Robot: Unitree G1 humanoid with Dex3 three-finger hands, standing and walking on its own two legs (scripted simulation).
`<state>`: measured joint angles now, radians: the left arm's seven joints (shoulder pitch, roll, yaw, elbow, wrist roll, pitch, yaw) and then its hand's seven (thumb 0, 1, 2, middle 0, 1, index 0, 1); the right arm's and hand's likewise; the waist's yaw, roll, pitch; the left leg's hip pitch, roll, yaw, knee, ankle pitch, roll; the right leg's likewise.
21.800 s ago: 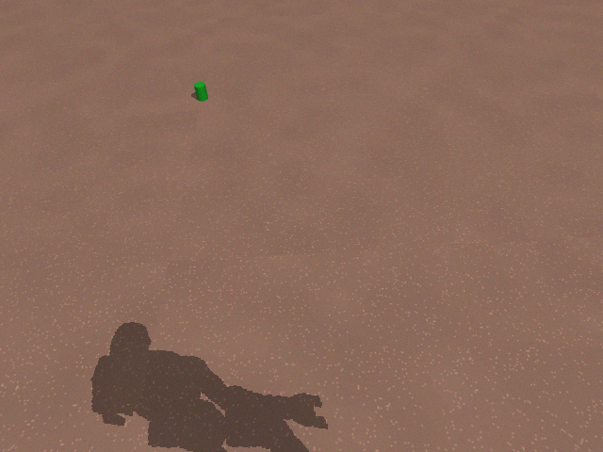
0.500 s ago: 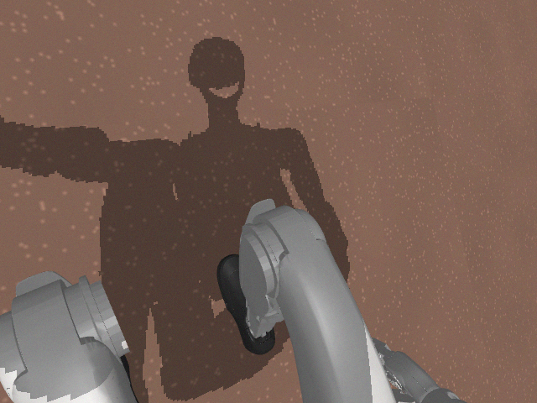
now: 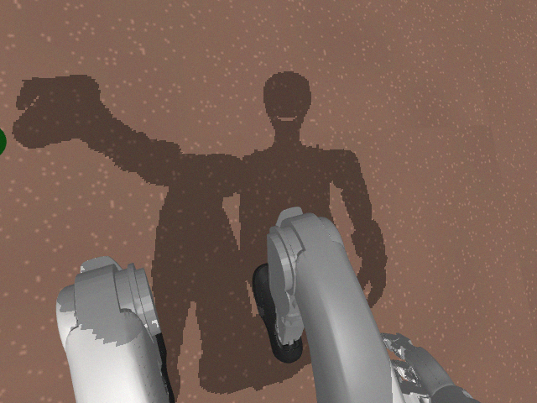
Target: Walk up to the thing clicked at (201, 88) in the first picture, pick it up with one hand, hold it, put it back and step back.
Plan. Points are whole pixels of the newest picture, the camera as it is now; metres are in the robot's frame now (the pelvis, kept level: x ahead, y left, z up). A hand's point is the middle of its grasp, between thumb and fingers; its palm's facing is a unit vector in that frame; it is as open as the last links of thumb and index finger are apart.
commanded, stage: settle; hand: left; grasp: from above
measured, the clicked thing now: out of the picture +0.51 +0.33 -0.20
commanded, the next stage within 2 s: lift in 0.04 s
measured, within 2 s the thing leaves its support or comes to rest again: neither
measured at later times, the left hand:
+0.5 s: hand out of the picture +0.47 +0.33 -0.11, palm faces -0.50 -0.11 -0.86, open 8.9 cm
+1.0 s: hand out of the picture +0.39 +0.31 +0.07, palm faces -0.45 -0.14 -0.88, open 8.8 cm
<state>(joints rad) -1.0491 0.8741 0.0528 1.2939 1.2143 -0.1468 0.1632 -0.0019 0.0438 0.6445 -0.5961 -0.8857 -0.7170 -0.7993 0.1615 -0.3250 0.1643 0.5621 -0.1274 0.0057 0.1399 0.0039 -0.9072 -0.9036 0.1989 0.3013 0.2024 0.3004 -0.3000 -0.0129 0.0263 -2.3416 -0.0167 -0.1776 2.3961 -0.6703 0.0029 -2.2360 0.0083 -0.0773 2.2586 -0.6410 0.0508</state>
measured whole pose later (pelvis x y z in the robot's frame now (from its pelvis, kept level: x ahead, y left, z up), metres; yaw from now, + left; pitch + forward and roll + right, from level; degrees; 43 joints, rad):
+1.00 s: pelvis +0.00 +0.00 +0.16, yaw +6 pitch +31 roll -6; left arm -0.58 0.61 -0.04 0.79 1.00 -0.07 0.01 -0.01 0.08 0.62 -0.57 -0.88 -0.70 -0.81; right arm 0.15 -0.26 0.01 0.62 0.00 0.10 0.02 0.01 -0.91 -0.90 0.20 0.30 0.20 0.30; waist -0.13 0.05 -0.17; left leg -1.79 0.01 -0.07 1.86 -0.63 0.01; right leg -1.73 -0.01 -0.01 1.78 -0.60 0.06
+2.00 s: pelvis +0.08 +0.00 +0.40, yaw +8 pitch +10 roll -1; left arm -0.31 0.38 -0.18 0.85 0.98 0.04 0.13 -0.01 0.07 0.61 -0.60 -0.85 -0.72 -0.78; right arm 0.24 -0.24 -0.05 0.76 0.03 0.00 -0.05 0.01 -0.89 -0.90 0.20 0.30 0.20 0.30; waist -0.06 0.03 -0.07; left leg -0.61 0.04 0.00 0.82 -0.39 -0.01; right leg -0.60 -0.01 0.02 0.79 -0.36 0.03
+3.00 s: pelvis +0.07 -0.01 +0.43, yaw +8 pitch +2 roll +0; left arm -0.23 0.39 -0.21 0.71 0.99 0.00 0.01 0.00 0.06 0.62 -0.61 -0.84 -0.74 -0.76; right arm 0.20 -0.26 -0.04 0.71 0.04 0.04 -0.04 0.01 -0.90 -0.90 0.20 0.30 0.20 0.30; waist -0.02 0.04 -0.02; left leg -0.34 0.03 0.02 0.58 -0.27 -0.02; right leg -0.36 -0.02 0.03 0.58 -0.25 0.02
